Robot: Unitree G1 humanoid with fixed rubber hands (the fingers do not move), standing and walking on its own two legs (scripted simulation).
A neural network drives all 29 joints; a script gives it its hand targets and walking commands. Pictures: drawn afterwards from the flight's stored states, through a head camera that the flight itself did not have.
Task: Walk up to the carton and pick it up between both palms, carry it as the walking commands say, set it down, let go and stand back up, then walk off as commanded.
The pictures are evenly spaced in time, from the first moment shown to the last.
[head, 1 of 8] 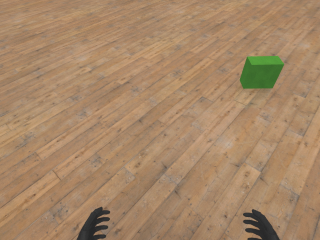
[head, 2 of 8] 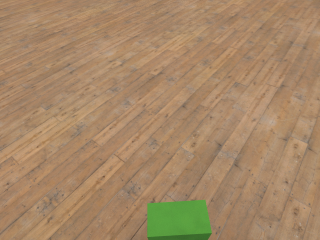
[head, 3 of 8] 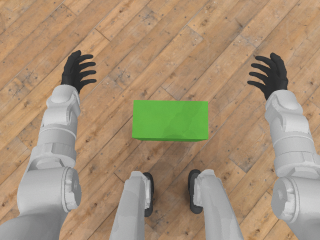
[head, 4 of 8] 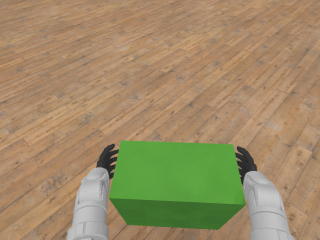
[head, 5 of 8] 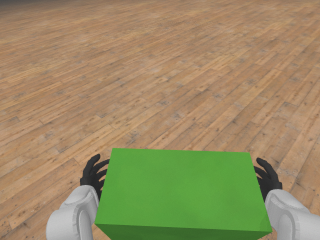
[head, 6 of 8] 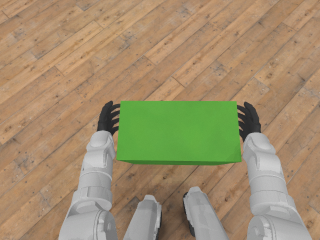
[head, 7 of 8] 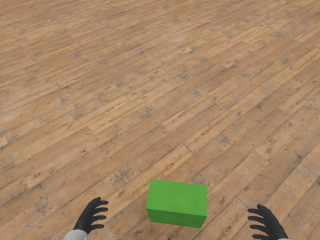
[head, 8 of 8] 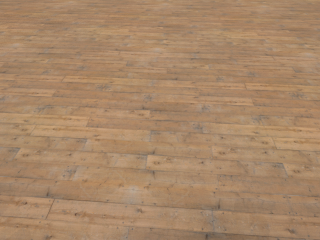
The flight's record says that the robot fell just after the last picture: no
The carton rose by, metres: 0.67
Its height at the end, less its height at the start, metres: +0.00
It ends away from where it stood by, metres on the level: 1.67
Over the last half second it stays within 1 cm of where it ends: yes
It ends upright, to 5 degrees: yes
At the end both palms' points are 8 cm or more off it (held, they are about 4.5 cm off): yes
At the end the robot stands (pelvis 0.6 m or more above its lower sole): yes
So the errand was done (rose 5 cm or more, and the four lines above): yes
